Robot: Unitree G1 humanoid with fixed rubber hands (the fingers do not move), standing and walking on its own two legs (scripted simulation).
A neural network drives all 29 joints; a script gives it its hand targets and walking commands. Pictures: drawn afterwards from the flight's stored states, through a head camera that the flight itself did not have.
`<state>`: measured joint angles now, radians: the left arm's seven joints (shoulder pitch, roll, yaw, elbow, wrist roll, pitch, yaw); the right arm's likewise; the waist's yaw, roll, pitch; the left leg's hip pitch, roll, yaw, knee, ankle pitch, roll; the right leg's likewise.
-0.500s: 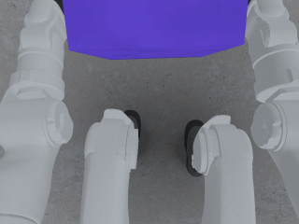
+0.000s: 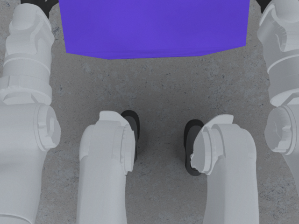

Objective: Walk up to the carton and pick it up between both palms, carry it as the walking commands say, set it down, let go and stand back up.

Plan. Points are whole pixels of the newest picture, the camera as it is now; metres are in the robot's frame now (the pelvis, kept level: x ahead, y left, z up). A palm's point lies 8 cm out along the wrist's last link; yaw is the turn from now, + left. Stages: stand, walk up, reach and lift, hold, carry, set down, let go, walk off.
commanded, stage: set down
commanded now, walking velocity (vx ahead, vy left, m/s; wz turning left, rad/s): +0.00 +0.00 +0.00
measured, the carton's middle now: (153, 14) +0.53 +0.05 -0.23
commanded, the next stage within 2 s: let go in 1.40 s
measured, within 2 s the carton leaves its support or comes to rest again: neither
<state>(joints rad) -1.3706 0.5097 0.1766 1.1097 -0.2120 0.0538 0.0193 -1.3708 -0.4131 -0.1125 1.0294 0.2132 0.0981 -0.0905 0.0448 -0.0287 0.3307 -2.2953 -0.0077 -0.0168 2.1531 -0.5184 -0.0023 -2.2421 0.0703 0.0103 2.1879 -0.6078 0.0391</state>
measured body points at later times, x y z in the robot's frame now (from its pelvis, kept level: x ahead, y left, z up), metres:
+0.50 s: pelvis +0.00 +0.00 +0.06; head +0.35 +0.02 +0.34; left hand +0.54 +0.30 -0.05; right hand +0.58 -0.19 -0.06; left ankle +0.12 +0.12 -0.34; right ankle +0.10 -0.12 -0.34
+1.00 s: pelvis +0.02 +0.00 +0.19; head +0.35 +0.03 +0.51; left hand +0.54 +0.31 +0.10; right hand +0.58 -0.19 +0.10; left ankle +0.12 +0.12 -0.34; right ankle +0.10 -0.12 -0.34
